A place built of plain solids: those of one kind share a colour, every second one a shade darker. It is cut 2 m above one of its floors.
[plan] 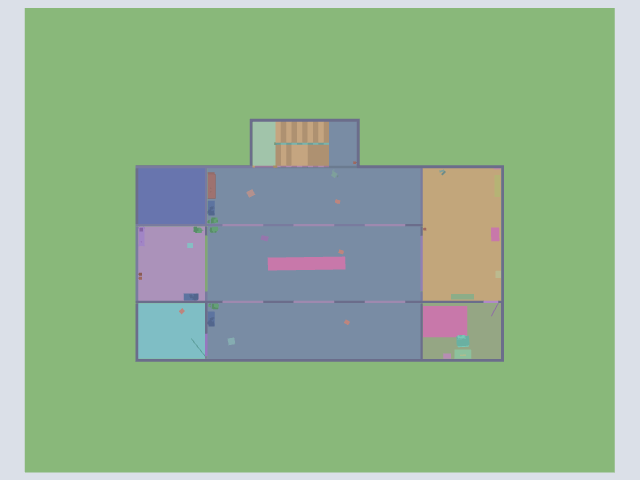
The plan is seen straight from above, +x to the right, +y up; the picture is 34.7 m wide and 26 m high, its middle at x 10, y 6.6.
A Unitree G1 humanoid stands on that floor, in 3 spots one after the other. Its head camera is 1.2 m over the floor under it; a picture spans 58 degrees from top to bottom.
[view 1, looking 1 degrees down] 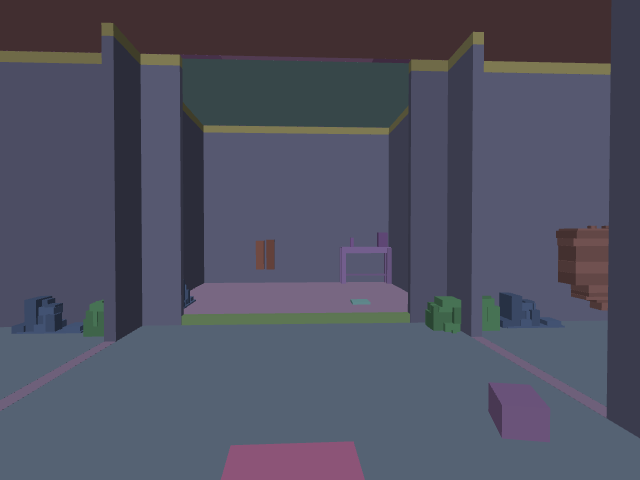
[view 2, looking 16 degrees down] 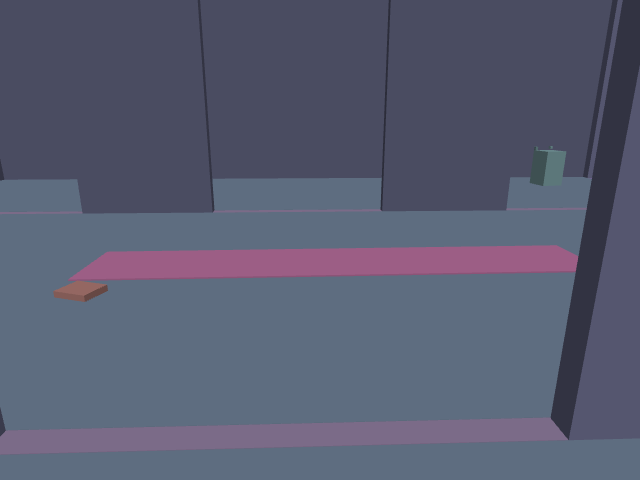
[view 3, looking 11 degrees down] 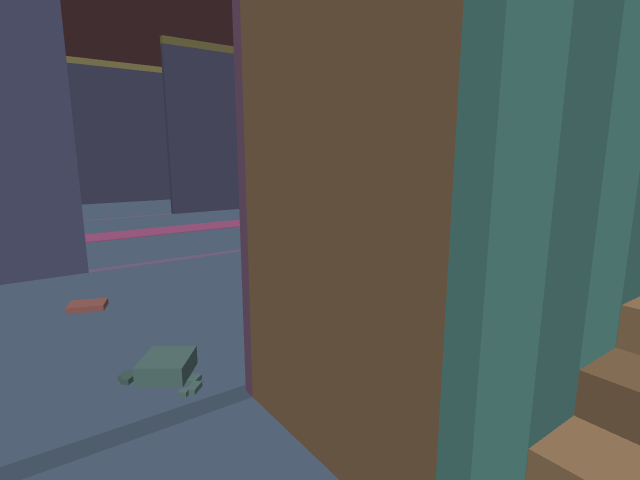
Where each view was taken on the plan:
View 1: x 9.62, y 5.33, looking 177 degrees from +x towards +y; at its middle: wall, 9.48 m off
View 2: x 9.57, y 8.82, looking -92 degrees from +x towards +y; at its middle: floor_crypt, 4.35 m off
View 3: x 11.39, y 12.44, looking -126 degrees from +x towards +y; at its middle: pilgrims_stair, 1.56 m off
